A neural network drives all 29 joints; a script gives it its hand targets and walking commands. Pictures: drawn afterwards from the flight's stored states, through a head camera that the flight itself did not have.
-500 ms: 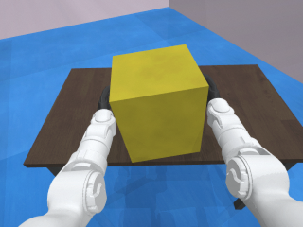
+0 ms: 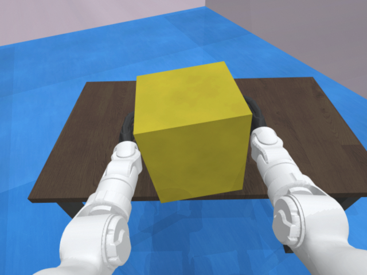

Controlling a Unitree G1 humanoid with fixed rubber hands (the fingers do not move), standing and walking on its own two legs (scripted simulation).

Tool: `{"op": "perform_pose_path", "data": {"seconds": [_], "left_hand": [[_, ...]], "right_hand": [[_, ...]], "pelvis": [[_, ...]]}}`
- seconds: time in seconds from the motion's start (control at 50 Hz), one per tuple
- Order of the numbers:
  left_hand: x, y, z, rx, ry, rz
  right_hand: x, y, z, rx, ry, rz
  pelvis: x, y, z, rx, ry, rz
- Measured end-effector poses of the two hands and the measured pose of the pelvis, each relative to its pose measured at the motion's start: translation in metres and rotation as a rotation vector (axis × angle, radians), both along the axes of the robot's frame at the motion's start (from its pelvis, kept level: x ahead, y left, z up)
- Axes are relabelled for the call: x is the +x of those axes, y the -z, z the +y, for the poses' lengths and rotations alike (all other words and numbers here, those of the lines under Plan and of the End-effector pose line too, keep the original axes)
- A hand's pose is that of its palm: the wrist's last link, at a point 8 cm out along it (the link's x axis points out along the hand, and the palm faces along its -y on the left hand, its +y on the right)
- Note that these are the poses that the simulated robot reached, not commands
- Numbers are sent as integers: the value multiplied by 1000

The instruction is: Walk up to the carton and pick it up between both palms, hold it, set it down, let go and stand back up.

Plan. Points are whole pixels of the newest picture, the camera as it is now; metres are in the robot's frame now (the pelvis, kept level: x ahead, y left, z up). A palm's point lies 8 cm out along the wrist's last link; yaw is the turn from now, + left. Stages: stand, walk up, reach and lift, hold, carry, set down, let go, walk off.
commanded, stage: set down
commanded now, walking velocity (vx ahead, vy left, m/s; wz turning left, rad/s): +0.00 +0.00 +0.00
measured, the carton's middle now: (191, 134) +0.44 +0.03 +0.08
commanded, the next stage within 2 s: none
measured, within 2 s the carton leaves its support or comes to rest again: rests again in 0.48 s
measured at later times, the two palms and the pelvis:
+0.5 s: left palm (131, 142) +0.41 +0.17 +0.08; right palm (254, 133) +0.46 -0.12 +0.07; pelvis +0.00 +0.00 +0.00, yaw +0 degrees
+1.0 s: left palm (122, 154) +0.37 +0.19 +0.08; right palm (274, 141) +0.44 -0.17 +0.06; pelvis -0.01 +0.00 +0.00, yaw +0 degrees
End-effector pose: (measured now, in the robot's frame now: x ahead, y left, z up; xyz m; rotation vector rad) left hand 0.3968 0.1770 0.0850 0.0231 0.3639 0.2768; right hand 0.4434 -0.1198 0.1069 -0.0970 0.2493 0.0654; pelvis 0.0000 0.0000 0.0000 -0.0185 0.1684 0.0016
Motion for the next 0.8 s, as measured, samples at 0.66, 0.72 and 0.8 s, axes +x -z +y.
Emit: {"op": "perform_pose_path", "data": {"seconds": [0.66,0.72,0.8], "left_hand": [[17,7,-4,-36,-40,-13],[16,2,-2,-38,-44,-30],[9,1,-1,-48,-26,-31]], "right_hand": [[33,27,-20,220,89,69],[36,20,-28,202,85,37],[34,19,-37,157,76,20]], "pelvis": [[5,3,-3,1,4,129],[5,3,-4,2,4,128],[1,3,-5,3,4,122]]}}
